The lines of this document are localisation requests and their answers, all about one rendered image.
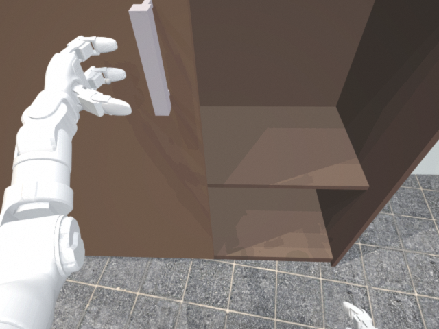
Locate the handle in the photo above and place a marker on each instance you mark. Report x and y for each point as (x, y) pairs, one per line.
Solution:
(143, 24)

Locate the robot left upper arm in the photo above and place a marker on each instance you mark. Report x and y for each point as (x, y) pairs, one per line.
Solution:
(36, 257)

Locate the wardrobe door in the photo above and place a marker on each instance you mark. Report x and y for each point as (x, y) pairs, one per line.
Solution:
(139, 180)

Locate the left robot forearm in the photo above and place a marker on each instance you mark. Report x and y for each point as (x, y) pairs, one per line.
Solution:
(40, 185)

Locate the right robot hand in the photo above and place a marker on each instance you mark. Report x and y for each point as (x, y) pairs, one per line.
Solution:
(360, 318)

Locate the left robot hand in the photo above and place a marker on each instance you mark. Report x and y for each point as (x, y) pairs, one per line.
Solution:
(65, 73)

